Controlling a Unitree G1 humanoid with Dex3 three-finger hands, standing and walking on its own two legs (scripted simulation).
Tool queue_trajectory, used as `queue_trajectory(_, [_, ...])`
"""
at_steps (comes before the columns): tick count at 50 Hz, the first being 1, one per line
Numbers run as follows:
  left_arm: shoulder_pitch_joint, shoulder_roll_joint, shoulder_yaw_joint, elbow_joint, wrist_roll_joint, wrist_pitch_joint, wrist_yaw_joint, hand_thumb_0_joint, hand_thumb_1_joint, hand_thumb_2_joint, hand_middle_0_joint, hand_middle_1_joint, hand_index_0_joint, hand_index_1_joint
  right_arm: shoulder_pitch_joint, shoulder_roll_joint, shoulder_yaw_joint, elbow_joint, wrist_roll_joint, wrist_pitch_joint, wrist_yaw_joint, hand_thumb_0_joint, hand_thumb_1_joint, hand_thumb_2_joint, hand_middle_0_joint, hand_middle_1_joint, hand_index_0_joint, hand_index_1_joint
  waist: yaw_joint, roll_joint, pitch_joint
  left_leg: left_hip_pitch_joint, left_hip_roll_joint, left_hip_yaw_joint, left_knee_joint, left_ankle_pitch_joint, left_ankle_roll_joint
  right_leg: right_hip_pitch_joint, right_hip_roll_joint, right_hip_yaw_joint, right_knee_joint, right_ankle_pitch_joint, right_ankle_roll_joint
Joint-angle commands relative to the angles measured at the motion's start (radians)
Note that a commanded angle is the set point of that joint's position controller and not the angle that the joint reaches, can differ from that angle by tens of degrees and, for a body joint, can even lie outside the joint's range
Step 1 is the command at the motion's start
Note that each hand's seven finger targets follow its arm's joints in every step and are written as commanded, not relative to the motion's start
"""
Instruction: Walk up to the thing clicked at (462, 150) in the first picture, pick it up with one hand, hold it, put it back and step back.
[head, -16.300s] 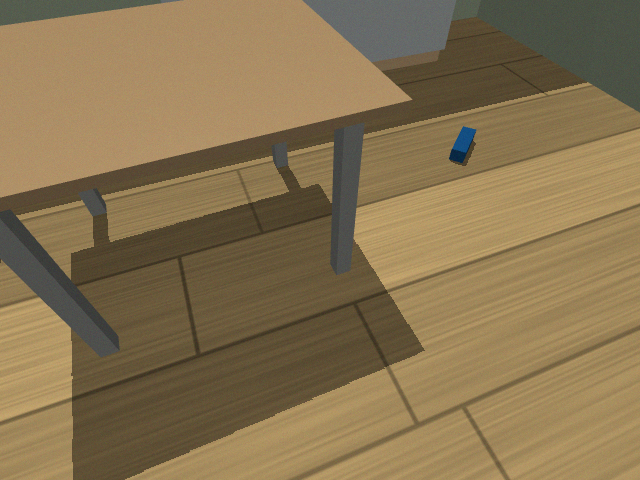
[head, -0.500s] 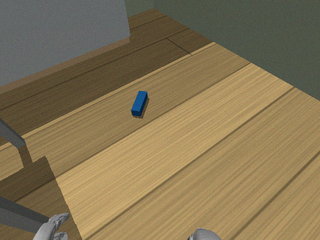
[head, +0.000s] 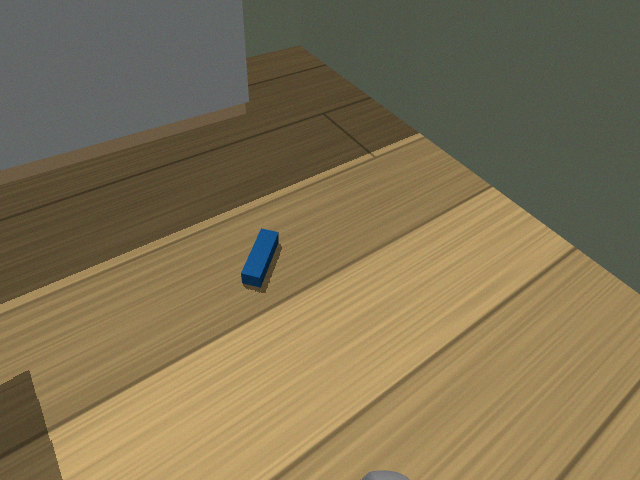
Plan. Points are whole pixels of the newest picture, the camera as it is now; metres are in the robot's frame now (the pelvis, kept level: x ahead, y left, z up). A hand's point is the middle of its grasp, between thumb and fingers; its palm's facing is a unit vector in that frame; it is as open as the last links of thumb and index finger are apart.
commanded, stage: walk up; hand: left
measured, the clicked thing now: (260, 257) +0.98 +0.19 -0.73
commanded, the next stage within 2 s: none
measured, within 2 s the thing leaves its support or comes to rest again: neither
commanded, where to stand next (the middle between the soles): +0.53 -0.06 m, yaw +2 degrees
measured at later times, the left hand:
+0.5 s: hand (184, 390) +0.26 +0.20 -0.11, palm faces -0.01 -0.91 -0.41, open 7.3 cm
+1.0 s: hand (191, 319) +0.39 +0.23 -0.15, palm faces -0.03 -0.94 -0.33, open 7.3 cm
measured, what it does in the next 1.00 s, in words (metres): walks ahead: right foot, then left foot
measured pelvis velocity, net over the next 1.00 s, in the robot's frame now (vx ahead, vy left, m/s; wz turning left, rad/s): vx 0.35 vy -0.04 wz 0.02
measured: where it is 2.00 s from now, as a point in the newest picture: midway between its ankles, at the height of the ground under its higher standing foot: (327, 392)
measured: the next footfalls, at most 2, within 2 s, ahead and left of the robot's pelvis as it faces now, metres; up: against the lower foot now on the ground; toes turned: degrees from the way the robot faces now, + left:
right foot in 0.28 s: +0.26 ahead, -0.18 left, +0.00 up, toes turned -5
left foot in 0.74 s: +0.42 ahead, +0.07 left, +0.00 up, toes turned +6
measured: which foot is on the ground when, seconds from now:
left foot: down 0.00-0.32, up 0.34-0.72, down 0.74-1.00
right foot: up 0.00-0.26, down 0.28-0.78, up 0.80-1.00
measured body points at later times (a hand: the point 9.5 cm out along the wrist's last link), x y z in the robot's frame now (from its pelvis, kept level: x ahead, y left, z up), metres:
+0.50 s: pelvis +0.19 -0.07 +0.01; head +0.20 -0.11 +0.45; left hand +0.26 +0.25 -0.08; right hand +0.26 -0.39 -0.12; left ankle +0.19 +0.09 -0.66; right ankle +0.22 -0.18 -0.73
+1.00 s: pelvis +0.35 -0.04 +0.01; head +0.35 -0.02 +0.45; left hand +0.39 +0.28 -0.12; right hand +0.42 -0.36 -0.08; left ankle +0.38 +0.07 -0.73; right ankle +0.40 -0.20 -0.67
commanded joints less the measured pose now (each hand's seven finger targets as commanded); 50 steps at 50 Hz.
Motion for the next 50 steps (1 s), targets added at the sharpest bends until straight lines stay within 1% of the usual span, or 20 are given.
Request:
queue_trajectory(1, [0.04,0.171,0.062,-0.073,-0.016,-0.029,-0.005,0.0,0.9,0.9,-0.2,-0.3,-0.2,-0.3,0.051,-0.284,-0.073,-0.052,0.019,-0.025,-0.021,0.0,-0.9,-0.9,0.2,0.3,0.2,0.3,0.015,0.215,-0.017,0.119,0.206,-0.211,-0.302,0.233,0.152,-0.128,-0.07,0.034,-0.064,0.104,0.026])
queue_trajectory(5, [-0.038,0.156,0.061,-0.105,-0.005,-0.021,-0.028,0.0,0.9,0.9,-0.2,-0.3,-0.2,-0.3,0.043,-0.303,-0.079,-0.075,0.013,-0.022,-0.02,0.0,-0.9,-0.9,0.2,0.3,0.2,0.3,-0.003,0.243,0.02,0.134,0.218,-0.164,-0.341,0.103,0.209,-0.16,-0.103,-0.027,-0.269,0.158,0.057])
queue_trajectory(10, [-0.099,0.14,0.069,-0.109,0.001,-0.034,-0.041,0.0,0.9,0.9,-0.2,-0.3,-0.2,-0.3,0.027,-0.316,-0.081,-0.082,0.013,-0.015,-0.017,0.0,-0.9,-0.9,0.2,0.3,0.2,0.3,-0.004,0.222,-0.005,0.086,0.192,-0.11,-0.262,0.122,0.173,0.012,-0.084,-0.069,-0.496,0.276,0.032])
queue_trajectory(12, [-0.063,0.141,0.074,-0.089,0.002,-0.039,-0.036,0.0,0.9,0.9,-0.2,-0.3,-0.2,-0.3,0.025,-0.309,-0.081,-0.085,0.014,-0.005,-0.02,0.0,-0.9,-0.9,0.2,0.3,0.2,0.3,0.019,0.192,-0.034,0.067,0.192,-0.102,-0.185,0.131,0.162,0.114,-0.056,-0.108,-0.522,0.27,0.024])
queue_trajectory(14, [0.073,0.188,0.099,-0.047,0.004,-0.055,-0.021,0.0,0.9,0.9,-0.2,-0.3,-0.2,-0.3,0.038,-0.261,-0.063,-0.091,0.01,0.006,-0.022,0.0,-0.9,-0.9,0.2,0.3,0.2,0.3,0.089,0.042,-0.111,-0.004,0.135,-0.069,0.089,0.16,0.121,0.35,-0.027,-0.089,-0.586,0.222,0.006])
queue_trajectory(15, [0.158,0.247,0.124,-0.029,0.009,-0.066,-0.006,0.0,0.9,0.9,-0.2,-0.3,-0.2,-0.3,0.098,-0.188,-0.04,-0.093,0.012,0.008,-0.02,0.0,-0.9,-0.9,0.2,0.3,0.2,0.3,0.122,-0.17,-0.162,-0.099,0.052,-0.009,0.353,0.046,0.085,0.452,-0.115,0.045,-0.688,0.041,-0.007])
queue_trajectory(16, [0.144,0.317,0.135,-0.058,0.008,-0.073,0.004,0.0,0.9,0.9,-0.2,-0.3,-0.2,-0.3,0.127,-0.145,-0.02,-0.106,0.015,0.014,-0.018,0.0,-0.9,-0.9,0.2,0.3,0.2,0.3,0.097,-0.295,-0.127,-0.309,-0.067,-0.019,0.54,-0.271,0.036,0.492,-0.343,0.452,-0.834,-0.089,-0.082])
queue_trajectory(17, [0.129,0.341,0.13,-0.065,-0.003,-0.07,0.003,0.0,0.9,0.9,-0.2,-0.3,-0.2,-0.3,0.074,-0.246,-0.047,-0.09,0.013,0.025,-0.03,0.0,-0.9,-0.9,0.2,0.3,0.2,0.3,0.118,-0.209,-0.079,-0.359,-0.062,-0.095,0.62,-0.286,0.023,0.428,-0.421,0.623,-0.905,-0.098,-0.164])
queue_trajectory(18, [0.078,0.327,0.125,-0.08,-0.014,-0.065,0.006,0.0,0.9,0.9,-0.2,-0.3,-0.2,-0.3,0.045,-0.28,-0.055,-0.077,0.007,0.025,-0.033,0.0,-0.9,-0.9,0.2,0.3,0.2,0.3,0.097,-0.144,-0.021,-0.362,-0.013,-0.137,0.634,-0.265,0.024,0.337,-0.424,0.598,-0.902,-0.083,-0.208])
queue_trajectory(22, [-0.018,0.216,0.089,-0.099,-0.02,-0.072,0.018,0.0,0.9,0.9,-0.2,-0.3,-0.2,-0.3,0.099,-0.233,-0.05,-0.017,0.027,0.033,-0.012,0.0,-0.9,-0.9,0.2,0.3,0.2,0.3,0.018,-0.105,0.005,-0.237,0.02,-0.153,0.502,-0.085,0.02,0.204,-0.236,0.162,-0.848,0.274,-0.133])
queue_trajectory(29, [0.011,0.225,0.091,-0.146,-0.001,-0.081,0.016,0.0,0.9,0.9,-0.2,-0.3,-0.2,-0.3,-0.018,-0.209,-0.057,-0.054,-0.002,0.039,0.017,0.0,-0.9,-0.9,0.2,0.3,0.2,0.3,0.055,-0.09,0.012,-0.239,0.039,-0.102,0.181,0.007,-0.026,0.209,-0.256,0.074,-0.887,0.135,-0.185])
queue_trajectory(33, [0.042,0.226,0.088,-0.15,-0.002,-0.075,0.014,0.0,0.9,0.9,-0.2,-0.3,-0.2,-0.3,-0.078,-0.191,-0.054,-0.071,-0.003,0.019,0.021,0.0,-0.9,-0.9,0.2,0.3,0.2,0.3,0.073,-0.066,-0.017,-0.147,0.017,-0.057,0.029,0.064,-0.008,0.238,-0.258,0.034,-0.794,0.304,-0.162])
queue_trajectory(35, [0.026,0.231,0.085,-0.151,-0.006,-0.068,0.014,0.0,0.9,0.9,-0.2,-0.3,-0.2,-0.3,-0.05,-0.191,-0.057,-0.059,-0.003,0.012,0.018,0.0,-0.9,-0.9,0.2,0.3,0.2,0.3,0.043,-0.03,-0.039,-0.033,-0.006,-0.024,-0.039,0.08,0.01,0.202,-0.251,0.012,-0.72,0.327,-0.144])
queue_trajectory(37, [0.019,0.194,0.064,-0.168,0.0,-0.062,0.014,0.0,0.9,0.9,-0.2,-0.3,-0.2,-0.3,0.089,-0.237,-0.078,-0.011,-0.002,0.003,0.006,0.0,-0.9,-0.9,0.2,0.3,0.2,0.3,-0.034,0.088,-0.105,0.234,-0.04,-0.035,-0.074,0.06,0.04,0.07,-0.2,-0.032,-0.509,0.349,-0.098])
queue_trajectory(38, [0.052,0.137,0.045,-0.172,-0.006,-0.059,0.016,0.0,0.9,0.9,-0.2,-0.3,-0.2,-0.3,0.193,-0.3,-0.098,0.006,-0.016,-0.003,-0.006,0.0,-0.9,-0.9,0.2,0.3,0.2,0.3,-0.082,0.273,-0.166,0.351,0.063,-0.191,-0.171,-0.102,0.082,-0.015,-0.122,-0.101,-0.227,0.297,-0.056])
queue_trajectory(39, [0.11,0.061,0.028,-0.176,-0.011,-0.054,0.012,0.0,0.9,0.9,-0.2,-0.3,-0.2,-0.3,0.185,-0.371,-0.11,-0.028,-0.017,-0.007,-0.016,0.0,-0.9,-0.9,0.2,0.3,0.2,0.3,-0.05,0.421,-0.173,0.467,0.296,-0.611,-0.248,-0.189,0.153,-0.266,0.012,-0.093,-0.038,-0.107,0.002])
queue_trajectory(40, [0.112,0.176,0.059,-0.14,-0.008,-0.038,0.029,0.0,0.9,0.9,-0.2,-0.3,-0.2,-0.3,0.163,-0.383,-0.115,-0.047,0.01,-0.005,-0.017,0.0,-0.9,-0.9,0.2,0.3,0.2,0.3,-0.055,0.257,-0.158,0.408,0.382,-0.759,-0.319,-0.252,0.237,-0.278,0.002,-0.03,0.03,-0.133,-0.004])
queue_trajectory(41, [0.072,0.215,0.062,-0.129,0.0,-0.033,0.035,0.0,0.9,0.9,-0.2,-0.3,-0.2,-0.3,0.131,-0.366,-0.115,-0.047,0.022,0.001,-0.016,0.0,-0.9,-0.9,0.2,0.3,0.2,0.3,-0.044,0.215,-0.073,0.301,0.379,-0.721,-0.323,-0.232,0.259,-0.28,-0.044,0.017,0.071,-0.113,-0.01])
queue_trajectory(45, [0.094,0.176,0.06,-0.088,-0.012,-0.027,0.019,0.0,0.9,0.9,-0.2,-0.3,-0.2,-0.3,0.066,-0.271,-0.069,-0.062,0.023,-0.008,-0.024,0.0,-0.9,-0.9,0.2,0.3,0.2,0.3,0.007,0.168,0.01,0.119,0.211,-0.298,-0.299,0.178,0.152,-0.146,-0.077,0.054,-0.047,0.064,0.011])
queue_trajectory(50, [0.068,0.156,0.061,-0.087,-0.005,-0.021,-0.003,0.0,0.9,0.9,-0.2,-0.3,-0.2,-0.3,0.009,-0.292,-0.076,-0.097,0.01,-0.004,-0.017,0.0,-0.9,-0.9,0.2,0.3,0.2,0.3,0.009,0.257,0.044,0.04,0.19,-0.214,-0.379,-0.128,0.208,-0.119,-0.102,-0.027,-0.233,0.147,0.057])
